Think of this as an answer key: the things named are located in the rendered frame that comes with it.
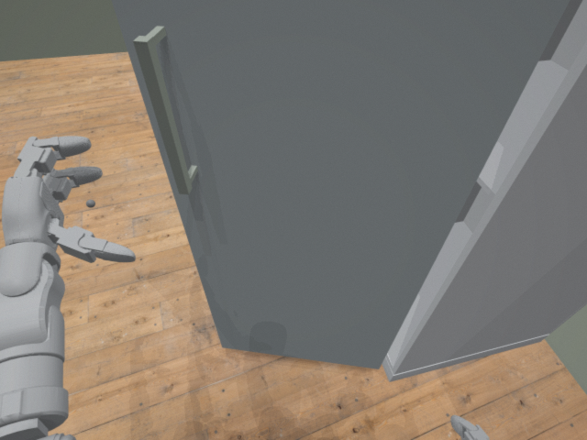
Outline fridge door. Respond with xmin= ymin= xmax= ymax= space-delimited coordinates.
xmin=112 ymin=0 xmax=570 ymax=369

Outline handle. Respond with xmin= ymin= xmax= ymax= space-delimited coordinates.
xmin=133 ymin=26 xmax=198 ymax=195

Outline left robot hand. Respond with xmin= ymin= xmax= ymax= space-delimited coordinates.
xmin=2 ymin=136 xmax=136 ymax=263

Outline right robot hand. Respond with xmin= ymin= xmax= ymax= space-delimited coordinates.
xmin=450 ymin=415 xmax=490 ymax=440

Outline robot left forearm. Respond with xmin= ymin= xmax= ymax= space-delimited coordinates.
xmin=0 ymin=242 xmax=69 ymax=440

